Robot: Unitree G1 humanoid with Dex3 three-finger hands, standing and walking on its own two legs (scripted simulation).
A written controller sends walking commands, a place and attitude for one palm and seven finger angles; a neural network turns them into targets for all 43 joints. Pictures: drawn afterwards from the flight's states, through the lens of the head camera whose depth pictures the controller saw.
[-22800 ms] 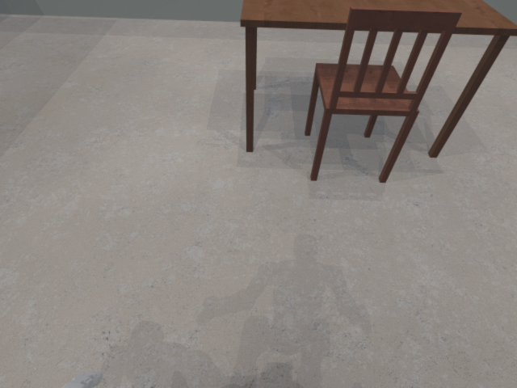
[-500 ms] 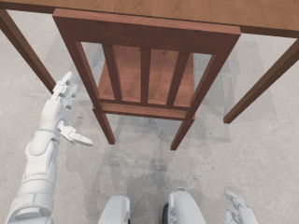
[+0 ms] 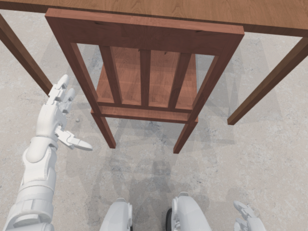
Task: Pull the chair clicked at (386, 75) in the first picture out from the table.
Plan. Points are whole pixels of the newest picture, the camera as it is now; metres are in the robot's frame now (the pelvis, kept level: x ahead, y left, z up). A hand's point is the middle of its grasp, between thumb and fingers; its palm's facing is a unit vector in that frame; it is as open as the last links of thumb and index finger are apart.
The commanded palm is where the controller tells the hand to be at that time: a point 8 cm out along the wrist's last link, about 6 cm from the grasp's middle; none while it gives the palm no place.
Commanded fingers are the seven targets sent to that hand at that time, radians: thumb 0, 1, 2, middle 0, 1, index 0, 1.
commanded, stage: aim the fingers beside a spindle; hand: left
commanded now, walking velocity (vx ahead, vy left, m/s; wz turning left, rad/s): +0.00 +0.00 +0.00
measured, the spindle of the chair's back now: (145, 80) +0.51 +0.03 +0.01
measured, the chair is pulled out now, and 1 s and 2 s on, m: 0.00 0.00 0.00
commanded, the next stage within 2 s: push the fingers through the gap in 0.18 s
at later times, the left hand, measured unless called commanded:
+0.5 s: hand (79, 116) +0.39 +0.19 +0.02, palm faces -0.09 -0.99 -0.04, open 16.9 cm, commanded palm +0.38 +0.24 +0.02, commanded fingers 0.00 -0.50 0.30 -0.06 -0.08 -0.06 -0.08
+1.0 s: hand (83, 101) +0.44 +0.19 +0.02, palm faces -0.08 -1.00 -0.04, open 17.0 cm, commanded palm +0.42 +0.24 +0.02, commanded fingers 0.00 -0.50 0.30 -0.06 -0.08 -0.06 -0.08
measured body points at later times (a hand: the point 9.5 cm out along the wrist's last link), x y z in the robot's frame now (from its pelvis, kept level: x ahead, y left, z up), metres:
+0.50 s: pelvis +0.00 +0.00 +0.00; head +0.13 +0.02 +0.43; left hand +0.39 +0.24 +0.02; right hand +0.12 -0.25 -0.11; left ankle +0.00 +0.12 -0.63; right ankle +0.05 -0.12 -0.63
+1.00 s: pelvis -0.01 +0.01 -0.01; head +0.13 +0.02 +0.42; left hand +0.44 +0.24 +0.02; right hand +0.07 -0.26 -0.12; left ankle +0.00 +0.12 -0.63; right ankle +0.05 -0.12 -0.63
